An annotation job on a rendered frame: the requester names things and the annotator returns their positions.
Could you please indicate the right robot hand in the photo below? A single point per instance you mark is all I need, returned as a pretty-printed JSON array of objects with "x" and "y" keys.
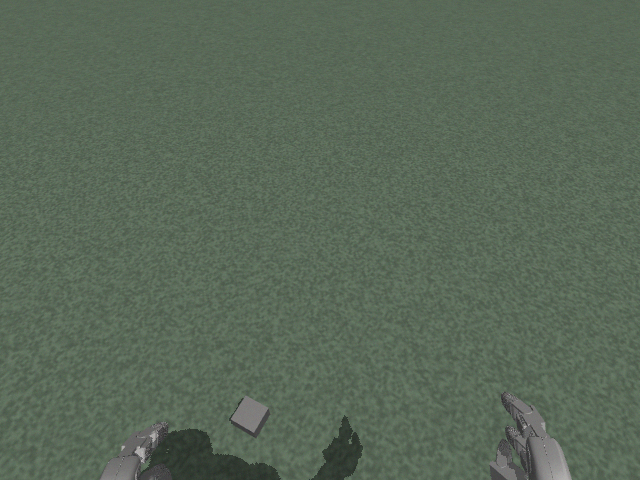
[{"x": 541, "y": 457}]

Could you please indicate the left robot hand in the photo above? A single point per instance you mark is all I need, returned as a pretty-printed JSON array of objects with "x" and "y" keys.
[{"x": 135, "y": 451}]

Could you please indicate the small box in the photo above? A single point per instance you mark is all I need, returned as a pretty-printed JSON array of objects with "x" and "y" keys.
[{"x": 250, "y": 416}]

